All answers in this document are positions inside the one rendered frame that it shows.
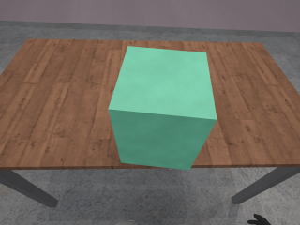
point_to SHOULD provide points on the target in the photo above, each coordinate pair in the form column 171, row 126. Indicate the robot right hand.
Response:
column 260, row 220

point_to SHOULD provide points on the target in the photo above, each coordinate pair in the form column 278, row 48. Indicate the table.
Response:
column 54, row 111

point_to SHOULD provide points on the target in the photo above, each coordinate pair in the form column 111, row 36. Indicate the carton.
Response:
column 162, row 108

